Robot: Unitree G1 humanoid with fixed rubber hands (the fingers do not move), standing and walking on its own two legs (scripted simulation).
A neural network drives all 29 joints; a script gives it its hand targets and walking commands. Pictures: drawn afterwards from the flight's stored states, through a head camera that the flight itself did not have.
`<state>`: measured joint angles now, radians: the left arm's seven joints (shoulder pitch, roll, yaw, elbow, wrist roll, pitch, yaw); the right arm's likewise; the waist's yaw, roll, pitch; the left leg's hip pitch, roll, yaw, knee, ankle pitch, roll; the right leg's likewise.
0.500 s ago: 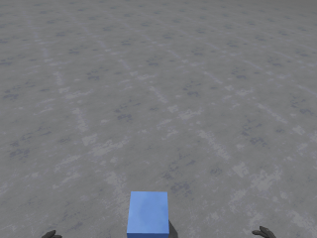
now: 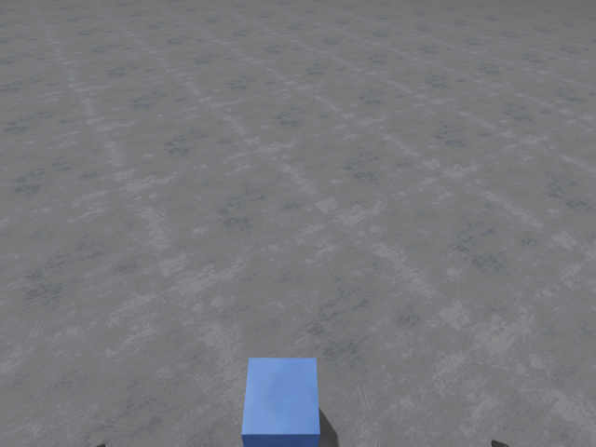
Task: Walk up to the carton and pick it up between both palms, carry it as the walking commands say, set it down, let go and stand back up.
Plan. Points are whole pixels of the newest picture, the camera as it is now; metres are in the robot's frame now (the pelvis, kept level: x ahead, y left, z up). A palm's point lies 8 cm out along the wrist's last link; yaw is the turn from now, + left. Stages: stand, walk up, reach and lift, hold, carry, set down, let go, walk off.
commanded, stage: stand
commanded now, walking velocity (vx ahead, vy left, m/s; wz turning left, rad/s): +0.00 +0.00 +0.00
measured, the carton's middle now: (281, 412) +0.47 +0.04 -0.65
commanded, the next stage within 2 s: none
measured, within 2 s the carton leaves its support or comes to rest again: neither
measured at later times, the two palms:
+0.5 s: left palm out of the picture +0.07 +0.29 -0.09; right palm out of the picture +0.06 -0.31 -0.09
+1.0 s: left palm out of the picture +0.05 +0.30 -0.09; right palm out of the picture +0.06 -0.31 -0.09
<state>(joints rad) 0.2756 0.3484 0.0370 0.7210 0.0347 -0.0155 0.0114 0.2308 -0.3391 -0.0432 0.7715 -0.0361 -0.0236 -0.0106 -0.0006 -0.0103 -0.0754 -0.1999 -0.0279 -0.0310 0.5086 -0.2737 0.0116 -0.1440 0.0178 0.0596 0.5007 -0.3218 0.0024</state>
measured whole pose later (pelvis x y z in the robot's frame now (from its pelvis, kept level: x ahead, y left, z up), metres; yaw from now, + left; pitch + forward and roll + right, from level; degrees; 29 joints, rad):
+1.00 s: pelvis -0.03 +0.00 +0.01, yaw +0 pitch -3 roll +0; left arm 0.19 0.39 0.01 0.97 0.02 -0.02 0.00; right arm 0.18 -0.38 -0.01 1.00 -0.01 -0.03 -0.01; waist 0.00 -0.01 -0.01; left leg -0.17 -0.02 -0.04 0.39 -0.17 0.01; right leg -0.12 0.02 0.06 0.40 -0.22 0.00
